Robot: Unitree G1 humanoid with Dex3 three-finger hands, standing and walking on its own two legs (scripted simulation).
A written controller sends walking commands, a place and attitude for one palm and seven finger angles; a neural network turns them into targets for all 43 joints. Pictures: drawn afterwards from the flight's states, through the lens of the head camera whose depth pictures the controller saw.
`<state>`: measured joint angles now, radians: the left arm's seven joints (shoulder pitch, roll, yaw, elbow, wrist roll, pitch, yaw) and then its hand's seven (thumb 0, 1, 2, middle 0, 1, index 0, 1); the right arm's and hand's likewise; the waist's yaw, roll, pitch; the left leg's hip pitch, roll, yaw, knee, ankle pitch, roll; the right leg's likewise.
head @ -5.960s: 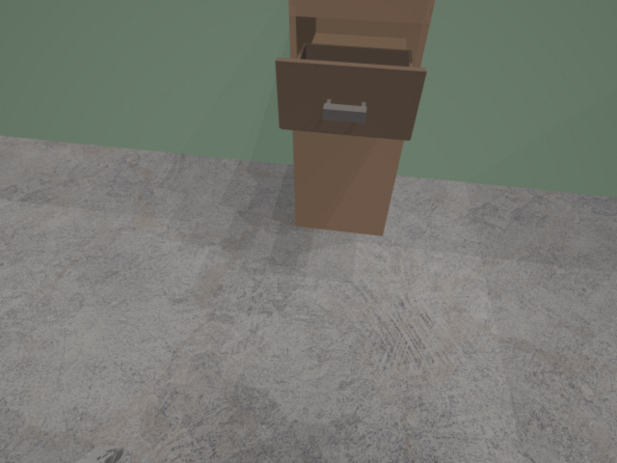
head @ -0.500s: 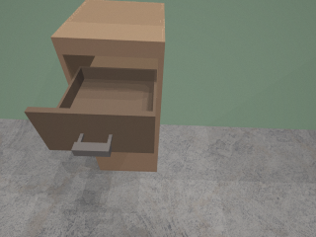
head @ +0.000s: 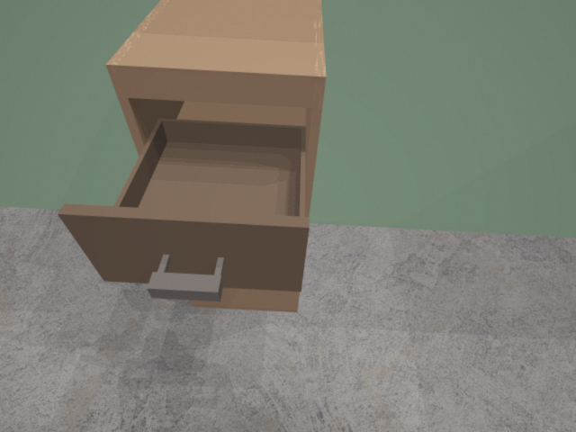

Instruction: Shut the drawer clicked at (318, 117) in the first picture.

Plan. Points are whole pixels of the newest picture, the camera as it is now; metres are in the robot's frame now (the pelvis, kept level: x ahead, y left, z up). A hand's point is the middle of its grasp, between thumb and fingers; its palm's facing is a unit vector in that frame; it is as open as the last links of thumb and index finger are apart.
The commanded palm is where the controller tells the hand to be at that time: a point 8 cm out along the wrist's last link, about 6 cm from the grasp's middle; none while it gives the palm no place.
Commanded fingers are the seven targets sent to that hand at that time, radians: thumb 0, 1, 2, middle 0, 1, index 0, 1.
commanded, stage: come to a stop and stand still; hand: left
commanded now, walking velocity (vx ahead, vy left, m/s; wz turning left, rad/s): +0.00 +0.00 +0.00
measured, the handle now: (189, 274) +0.33 +0.18 +0.01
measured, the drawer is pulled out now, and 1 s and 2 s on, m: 0.30 0.30 0.30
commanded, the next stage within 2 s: look again from close up in 0.52 s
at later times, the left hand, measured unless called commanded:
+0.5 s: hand out of the picture -0.01 +0.18 -0.18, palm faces +0.04 -0.98 -0.18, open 7.4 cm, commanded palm none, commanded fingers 0.00 0.90 0.90 -0.20 -0.30 -0.20 -0.30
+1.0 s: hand out of the picture +0.01 +0.19 -0.19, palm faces +0.02 -0.98 -0.20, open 7.4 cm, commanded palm none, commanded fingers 0.00 0.90 0.90 -0.20 -0.30 -0.20 -0.30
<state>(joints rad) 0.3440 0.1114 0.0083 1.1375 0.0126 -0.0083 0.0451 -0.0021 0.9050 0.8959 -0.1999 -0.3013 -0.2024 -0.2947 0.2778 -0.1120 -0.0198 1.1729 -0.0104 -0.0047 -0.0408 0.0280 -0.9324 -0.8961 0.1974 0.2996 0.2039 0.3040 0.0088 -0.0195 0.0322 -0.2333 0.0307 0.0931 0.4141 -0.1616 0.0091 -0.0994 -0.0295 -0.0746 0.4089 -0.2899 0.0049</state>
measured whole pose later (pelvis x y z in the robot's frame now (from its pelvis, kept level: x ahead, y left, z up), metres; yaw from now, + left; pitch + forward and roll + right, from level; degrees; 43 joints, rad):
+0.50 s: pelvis +0.01 +0.01 +0.00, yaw +0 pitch -1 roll +1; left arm 0.32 0.14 0.01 1.13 0.02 -0.01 0.04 0.00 0.90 0.90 -0.20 -0.30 -0.20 -0.29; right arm 0.26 -0.13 -0.01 1.16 -0.01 -0.01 -0.04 0.01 -0.92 -0.90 0.20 0.30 0.20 0.30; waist 0.00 -0.03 0.03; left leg -0.19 0.00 0.11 0.38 -0.17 0.02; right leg -0.06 -0.05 -0.07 0.38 -0.29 0.02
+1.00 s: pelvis +0.00 +0.02 -0.01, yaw +1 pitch -2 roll +0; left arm 0.30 0.17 -0.01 1.05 0.02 -0.01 0.05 0.00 0.90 0.90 -0.20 -0.30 -0.20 -0.29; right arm 0.24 -0.17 -0.01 1.06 -0.01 0.00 -0.01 0.01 -0.93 -0.90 0.20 0.30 0.20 0.30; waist 0.00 -0.01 0.03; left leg -0.27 0.01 0.09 0.54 -0.23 0.04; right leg -0.12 -0.06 -0.08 0.51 -0.35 0.03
